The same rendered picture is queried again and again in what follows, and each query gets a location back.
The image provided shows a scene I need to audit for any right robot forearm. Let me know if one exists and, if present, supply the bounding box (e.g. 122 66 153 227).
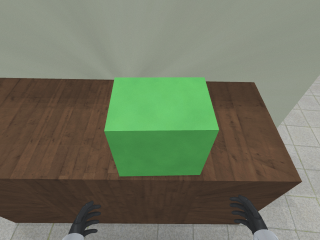
253 229 279 240

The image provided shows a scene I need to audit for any carton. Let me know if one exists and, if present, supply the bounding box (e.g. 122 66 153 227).
104 77 219 177

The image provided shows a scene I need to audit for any pedestal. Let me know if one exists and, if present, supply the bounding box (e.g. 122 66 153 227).
0 77 302 225

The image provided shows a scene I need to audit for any robot right hand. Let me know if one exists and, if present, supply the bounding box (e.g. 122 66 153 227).
229 194 268 235

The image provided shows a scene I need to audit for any robot left hand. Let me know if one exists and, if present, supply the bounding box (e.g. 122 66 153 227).
68 200 101 237

